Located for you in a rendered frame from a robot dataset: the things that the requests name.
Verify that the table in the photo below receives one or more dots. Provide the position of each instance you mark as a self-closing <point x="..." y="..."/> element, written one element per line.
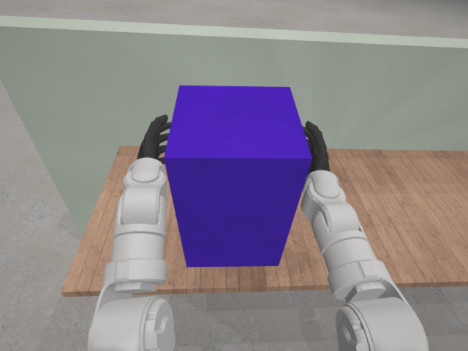
<point x="411" y="204"/>

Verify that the robot left upper arm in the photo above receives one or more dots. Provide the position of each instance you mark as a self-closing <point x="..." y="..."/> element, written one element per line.
<point x="133" y="324"/>

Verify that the carton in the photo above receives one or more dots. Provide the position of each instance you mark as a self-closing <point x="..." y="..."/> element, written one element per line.
<point x="236" y="159"/>

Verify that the robot left forearm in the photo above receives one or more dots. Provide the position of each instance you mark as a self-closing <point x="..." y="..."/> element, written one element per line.
<point x="137" y="262"/>

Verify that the robot right forearm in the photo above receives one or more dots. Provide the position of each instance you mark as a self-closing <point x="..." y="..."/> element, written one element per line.
<point x="355" y="274"/>

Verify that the robot right hand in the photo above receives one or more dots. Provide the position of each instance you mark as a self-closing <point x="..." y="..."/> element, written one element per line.
<point x="317" y="148"/>

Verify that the robot right upper arm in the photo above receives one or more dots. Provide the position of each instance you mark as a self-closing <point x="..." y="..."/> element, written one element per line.
<point x="382" y="324"/>

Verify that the robot left hand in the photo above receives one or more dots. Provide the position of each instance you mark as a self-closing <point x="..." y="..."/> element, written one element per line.
<point x="150" y="146"/>

